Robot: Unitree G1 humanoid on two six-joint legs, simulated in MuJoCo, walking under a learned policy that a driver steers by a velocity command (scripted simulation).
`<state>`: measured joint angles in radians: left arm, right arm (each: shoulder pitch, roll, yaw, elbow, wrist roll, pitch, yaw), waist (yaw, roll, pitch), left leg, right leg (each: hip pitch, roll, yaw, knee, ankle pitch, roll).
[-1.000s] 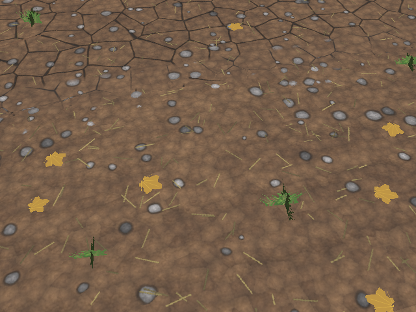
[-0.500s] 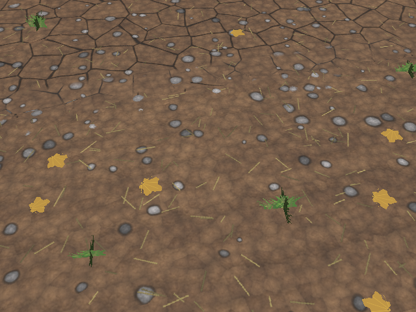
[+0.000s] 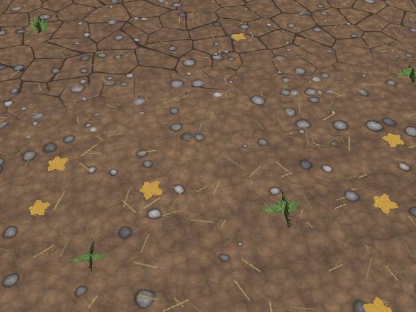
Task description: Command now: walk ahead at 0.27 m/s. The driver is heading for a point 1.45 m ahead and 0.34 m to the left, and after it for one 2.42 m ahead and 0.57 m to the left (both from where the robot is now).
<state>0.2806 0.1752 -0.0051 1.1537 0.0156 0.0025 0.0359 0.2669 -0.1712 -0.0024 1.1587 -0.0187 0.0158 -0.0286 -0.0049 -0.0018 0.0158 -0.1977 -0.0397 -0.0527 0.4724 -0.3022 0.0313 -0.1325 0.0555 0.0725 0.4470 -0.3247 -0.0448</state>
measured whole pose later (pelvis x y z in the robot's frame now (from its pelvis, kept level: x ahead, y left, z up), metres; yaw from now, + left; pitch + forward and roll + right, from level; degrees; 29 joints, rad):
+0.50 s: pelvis +0.20 +0.07 +0.00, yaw +0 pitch +2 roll +0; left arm 0.07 0.23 0.05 0.90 0.04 -0.05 -0.06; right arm 0.52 -0.16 -0.03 1.07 -0.02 -0.10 0.01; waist -0.05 -0.03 -0.04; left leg 0.03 -0.06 0.04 0.23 -0.30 0.07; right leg -0.72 -0.09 -0.02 1.05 -0.08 -0.06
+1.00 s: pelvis +0.63 +0.05 -0.01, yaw +6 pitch +0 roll -3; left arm 0.47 0.24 0.06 1.04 0.02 -0.13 -0.02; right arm 0.14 -0.24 -0.04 0.83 -0.02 -0.05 0.05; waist 0.03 0.03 0.01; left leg -0.79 0.12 -0.02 1.06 -0.02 0.11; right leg 0.06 0.11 -0.19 0.23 -0.31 -0.08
